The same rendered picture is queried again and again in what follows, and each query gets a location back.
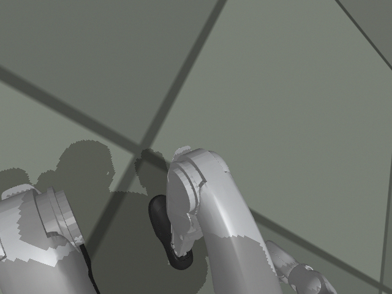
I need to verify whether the left robot foot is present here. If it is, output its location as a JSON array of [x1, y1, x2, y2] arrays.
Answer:
[[79, 244, 100, 294]]

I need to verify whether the right robot foot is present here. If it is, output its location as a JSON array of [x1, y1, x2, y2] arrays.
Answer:
[[148, 195, 193, 270]]

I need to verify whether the right robot arm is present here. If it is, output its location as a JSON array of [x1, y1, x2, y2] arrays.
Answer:
[[288, 263, 337, 294]]

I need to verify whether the right robot hand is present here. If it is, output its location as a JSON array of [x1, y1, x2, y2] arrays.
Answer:
[[264, 240, 300, 284]]

